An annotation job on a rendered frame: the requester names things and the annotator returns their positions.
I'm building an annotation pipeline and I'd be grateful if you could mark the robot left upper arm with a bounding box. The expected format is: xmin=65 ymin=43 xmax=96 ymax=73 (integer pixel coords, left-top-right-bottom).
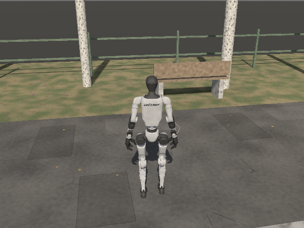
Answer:
xmin=130 ymin=96 xmax=142 ymax=123

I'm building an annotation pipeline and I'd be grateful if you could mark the right robot hand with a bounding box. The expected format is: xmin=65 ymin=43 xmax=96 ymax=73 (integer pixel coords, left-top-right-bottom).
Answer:
xmin=168 ymin=137 xmax=178 ymax=149

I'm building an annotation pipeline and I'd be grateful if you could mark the robot left shin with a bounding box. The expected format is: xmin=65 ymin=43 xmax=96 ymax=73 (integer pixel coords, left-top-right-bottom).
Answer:
xmin=139 ymin=160 xmax=146 ymax=192

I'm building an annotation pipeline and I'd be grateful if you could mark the right robot forearm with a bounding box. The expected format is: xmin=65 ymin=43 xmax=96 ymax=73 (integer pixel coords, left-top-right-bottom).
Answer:
xmin=168 ymin=116 xmax=177 ymax=138

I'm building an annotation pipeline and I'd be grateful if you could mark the left robot hand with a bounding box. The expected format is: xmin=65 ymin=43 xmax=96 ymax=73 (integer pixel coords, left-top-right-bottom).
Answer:
xmin=125 ymin=138 xmax=136 ymax=151

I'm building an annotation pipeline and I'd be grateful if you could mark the robot right upper arm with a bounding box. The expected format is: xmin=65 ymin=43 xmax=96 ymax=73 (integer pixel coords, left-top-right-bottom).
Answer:
xmin=162 ymin=96 xmax=173 ymax=123

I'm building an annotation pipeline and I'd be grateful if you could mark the robot torso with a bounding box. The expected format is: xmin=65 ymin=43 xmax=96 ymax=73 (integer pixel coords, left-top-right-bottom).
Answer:
xmin=141 ymin=94 xmax=163 ymax=142

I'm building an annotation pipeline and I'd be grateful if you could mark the left robot forearm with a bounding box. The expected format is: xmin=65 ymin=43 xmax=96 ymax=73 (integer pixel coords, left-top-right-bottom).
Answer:
xmin=126 ymin=116 xmax=135 ymax=139

